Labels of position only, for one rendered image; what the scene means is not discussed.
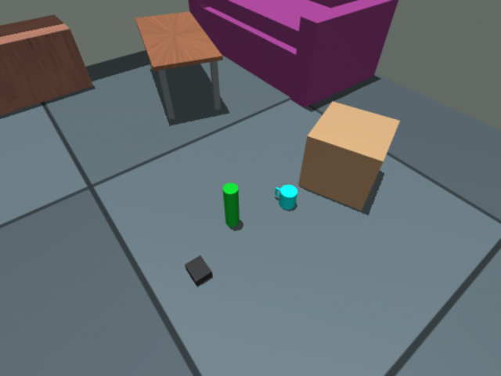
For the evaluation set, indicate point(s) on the sofa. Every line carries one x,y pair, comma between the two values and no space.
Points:
307,49

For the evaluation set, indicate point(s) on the coffee table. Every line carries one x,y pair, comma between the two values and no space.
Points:
177,40

